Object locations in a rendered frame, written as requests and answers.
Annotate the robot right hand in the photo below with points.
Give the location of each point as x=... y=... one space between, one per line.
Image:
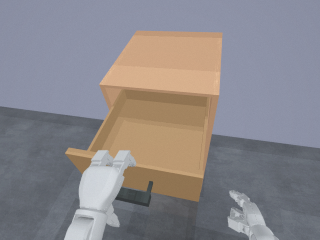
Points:
x=241 y=221

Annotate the right robot forearm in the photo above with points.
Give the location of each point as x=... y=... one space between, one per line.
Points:
x=261 y=232

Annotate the robot left hand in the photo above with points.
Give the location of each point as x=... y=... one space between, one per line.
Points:
x=100 y=184

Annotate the handle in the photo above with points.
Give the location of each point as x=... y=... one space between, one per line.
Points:
x=135 y=196

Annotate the left robot forearm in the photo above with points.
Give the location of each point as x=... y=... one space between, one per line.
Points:
x=87 y=224

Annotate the drawer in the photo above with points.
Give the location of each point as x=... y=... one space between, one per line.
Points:
x=166 y=135

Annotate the cabinet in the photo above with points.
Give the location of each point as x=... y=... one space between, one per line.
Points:
x=173 y=62

